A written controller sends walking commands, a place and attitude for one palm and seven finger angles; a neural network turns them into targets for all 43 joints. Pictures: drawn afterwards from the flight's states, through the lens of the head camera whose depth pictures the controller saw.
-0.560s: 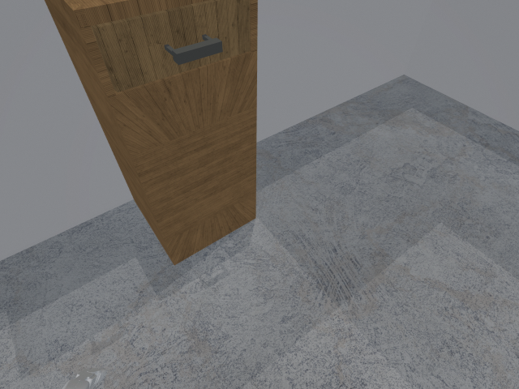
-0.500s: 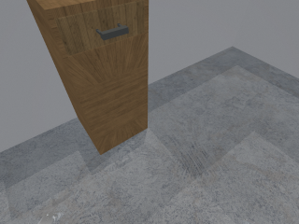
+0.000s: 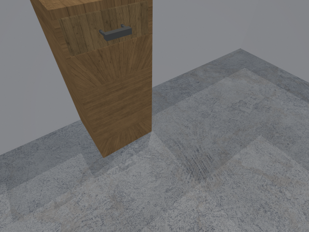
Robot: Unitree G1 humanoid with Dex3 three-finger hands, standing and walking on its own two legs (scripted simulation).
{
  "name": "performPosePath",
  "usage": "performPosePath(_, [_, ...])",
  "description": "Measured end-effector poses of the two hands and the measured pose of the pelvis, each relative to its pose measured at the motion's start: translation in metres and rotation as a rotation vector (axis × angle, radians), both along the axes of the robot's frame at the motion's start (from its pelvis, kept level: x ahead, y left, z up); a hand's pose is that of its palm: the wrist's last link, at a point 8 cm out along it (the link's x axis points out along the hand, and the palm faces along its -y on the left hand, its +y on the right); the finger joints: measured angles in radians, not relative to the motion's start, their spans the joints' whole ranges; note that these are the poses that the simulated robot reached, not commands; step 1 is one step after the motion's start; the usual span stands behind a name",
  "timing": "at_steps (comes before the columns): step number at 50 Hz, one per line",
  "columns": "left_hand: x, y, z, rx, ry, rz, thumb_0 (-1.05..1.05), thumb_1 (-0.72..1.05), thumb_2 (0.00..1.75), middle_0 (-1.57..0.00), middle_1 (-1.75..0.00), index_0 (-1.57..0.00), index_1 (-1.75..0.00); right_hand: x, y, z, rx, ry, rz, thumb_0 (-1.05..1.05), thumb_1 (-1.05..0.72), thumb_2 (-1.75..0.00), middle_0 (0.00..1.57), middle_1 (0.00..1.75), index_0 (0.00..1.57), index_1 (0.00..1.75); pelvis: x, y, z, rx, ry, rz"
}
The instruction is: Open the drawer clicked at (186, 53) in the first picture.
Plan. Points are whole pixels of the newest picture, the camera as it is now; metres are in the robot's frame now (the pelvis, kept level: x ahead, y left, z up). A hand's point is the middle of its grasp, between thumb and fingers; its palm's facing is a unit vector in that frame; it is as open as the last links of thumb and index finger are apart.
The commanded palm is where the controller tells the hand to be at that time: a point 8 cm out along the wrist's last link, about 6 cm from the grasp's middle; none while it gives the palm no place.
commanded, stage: stand and wait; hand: left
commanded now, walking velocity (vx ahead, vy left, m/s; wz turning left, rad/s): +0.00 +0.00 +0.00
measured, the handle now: (115, 31) +0.83 +0.22 +0.13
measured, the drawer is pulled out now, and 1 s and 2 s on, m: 0.00 0.00 0.00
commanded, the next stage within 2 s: look at it before walking up in 0.52 s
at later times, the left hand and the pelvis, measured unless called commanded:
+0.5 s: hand out of the picture +0.06 +0.24 -0.15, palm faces -0.04 -0.94 -0.33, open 7.3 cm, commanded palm none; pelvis -0.02 +0.00 +0.00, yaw +0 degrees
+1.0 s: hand out of the picture +0.07 +0.24 -0.15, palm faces -0.04 -0.94 -0.33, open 7.3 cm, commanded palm none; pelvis -0.01 +0.00 +0.00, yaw +0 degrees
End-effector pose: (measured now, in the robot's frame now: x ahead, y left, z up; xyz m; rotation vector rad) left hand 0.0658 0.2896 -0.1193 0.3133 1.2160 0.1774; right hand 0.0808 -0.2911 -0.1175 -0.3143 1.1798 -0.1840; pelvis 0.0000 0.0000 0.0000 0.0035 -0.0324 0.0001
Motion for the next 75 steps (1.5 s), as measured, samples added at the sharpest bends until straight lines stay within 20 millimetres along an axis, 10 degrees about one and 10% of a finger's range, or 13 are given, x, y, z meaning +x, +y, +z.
performPosePath(29, [-0.014, -0.006, 0.001, -0.007, 0.000, -0.010, 0.01, 0.91, 0.90, -0.21, -0.30, -0.21, -0.30, -0.041, -0.004, -0.002, 0.010, 0.055, -0.026, 0.00, -0.91, -0.90, 0.20, 0.30, 0.21, 0.30, -0.019, -0.004, 0.003, -0.001, 0.001, -0.002])
performPosePath(64, [0.005, -0.001, 0.003, 0.004, 0.001, -0.007, 0.01, 0.91, 0.90, -0.21, -0.30, -0.20, -0.30, -0.003, -0.002, 0.002, 0.001, 0.007, -0.016, 0.00, -0.91, -0.90, 0.20, 0.30, 0.21, 0.30, -0.003, -0.002, 0.003, -0.002, 0.011, -0.019])
performPosePath(75, [-0.004, -0.038, -0.022, -0.050, 0.082, -0.075, 0.01, 0.91, 0.90, -0.20, -0.30, -0.20, -0.30, -0.047, 0.016, -0.025, 0.077, 0.001, -0.149, 0.00, -0.91, -0.90, 0.20, 0.30, 0.21, 0.30, -0.017, -0.009, -0.013, 0.031, 0.004, -0.140])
